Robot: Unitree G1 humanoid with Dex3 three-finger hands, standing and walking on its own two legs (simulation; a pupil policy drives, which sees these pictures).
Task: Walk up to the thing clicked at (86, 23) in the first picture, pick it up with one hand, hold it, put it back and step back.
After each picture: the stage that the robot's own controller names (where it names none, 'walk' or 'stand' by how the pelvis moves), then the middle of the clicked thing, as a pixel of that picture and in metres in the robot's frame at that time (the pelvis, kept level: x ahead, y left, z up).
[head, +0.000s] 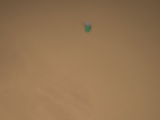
stand; (87, 27) +1.65 -0.10 -0.72
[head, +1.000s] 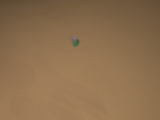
walk; (75, 41) +1.51 +0.18 -0.70
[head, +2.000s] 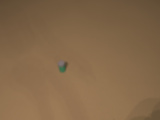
walk; (61, 66) +0.96 +0.27 -0.71
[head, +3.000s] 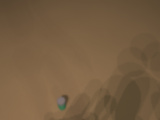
walk; (61, 103) +0.58 +0.19 -0.70
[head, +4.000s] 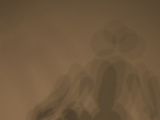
walk; out of the picture +0.38 +0.14 -0.70
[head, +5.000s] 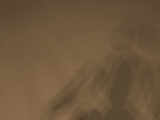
stand; out of the picture +0.33 +0.17 -0.72
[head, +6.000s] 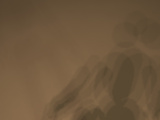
stand; out of the picture +0.33 +0.17 -0.72
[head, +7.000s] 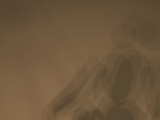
stand; out of the picture +0.32 +0.18 -0.72
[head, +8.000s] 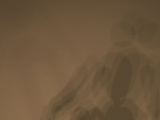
stand; out of the picture +0.32 +0.18 -0.72
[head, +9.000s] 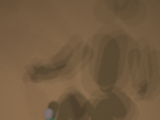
go down; (49, 115) +0.35 +0.18 -0.63
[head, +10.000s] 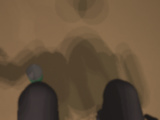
go down; (35, 74) +0.39 +0.19 -0.30
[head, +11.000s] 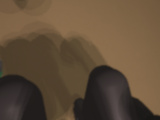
close in; out of the picture +0.38 +0.22 -0.23
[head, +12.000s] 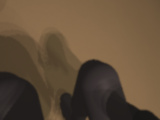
close; out of the picture +0.38 +0.23 -0.22
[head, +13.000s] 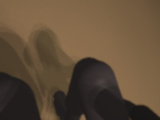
close; out of the picture +0.38 +0.23 -0.22
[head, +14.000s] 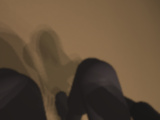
lift; out of the picture +0.36 +0.23 -0.22
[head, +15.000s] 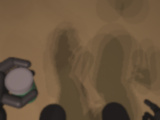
lift; (23, 87) +0.31 +0.18 +0.01
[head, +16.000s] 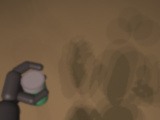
hold; (36, 89) +0.31 +0.16 +0.03
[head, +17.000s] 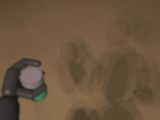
hold; (35, 85) +0.33 +0.17 +0.02
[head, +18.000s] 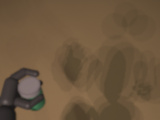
crouch; (33, 94) +0.31 +0.17 -0.02
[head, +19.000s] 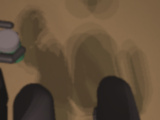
lower; (11, 47) +0.45 +0.20 -0.07
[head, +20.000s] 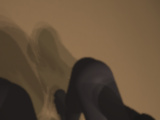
lower; out of the picture +0.42 +0.23 -0.22
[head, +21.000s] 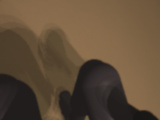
lower; out of the picture +0.39 +0.25 -0.21
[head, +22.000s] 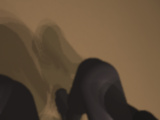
lower; out of the picture +0.40 +0.26 -0.22
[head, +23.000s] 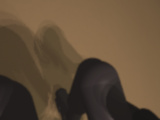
lower; out of the picture +0.39 +0.24 -0.22
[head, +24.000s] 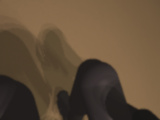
open; out of the picture +0.39 +0.23 -0.22
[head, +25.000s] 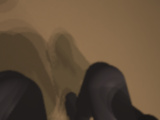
stand; out of the picture +0.39 +0.21 -0.23
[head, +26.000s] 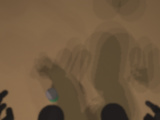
walk; (52, 95) +0.38 +0.16 -0.50
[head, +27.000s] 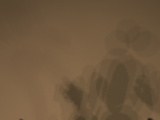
stand; out of the picture +0.34 +0.15 -0.66
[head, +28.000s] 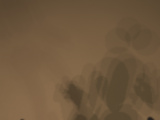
stand; out of the picture +0.34 +0.15 -0.66
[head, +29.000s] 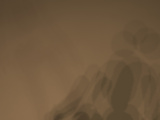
stand; out of the picture +0.35 +0.14 -0.71
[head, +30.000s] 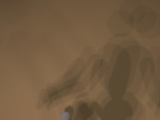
walk; (66, 118) +0.39 +0.12 -0.70
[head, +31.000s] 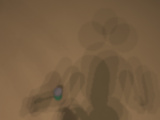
walk; (57, 94) +0.56 +0.14 -0.71
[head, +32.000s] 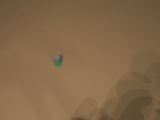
walk; (57, 60) +0.90 +0.25 -0.69
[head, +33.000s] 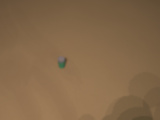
stand; (61, 62) +0.97 +0.17 -0.71
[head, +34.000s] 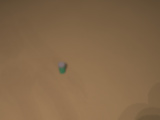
stand; (62, 67) +0.99 +0.20 -0.72
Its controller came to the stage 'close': yes
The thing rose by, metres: 0.72
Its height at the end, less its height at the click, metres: +0.00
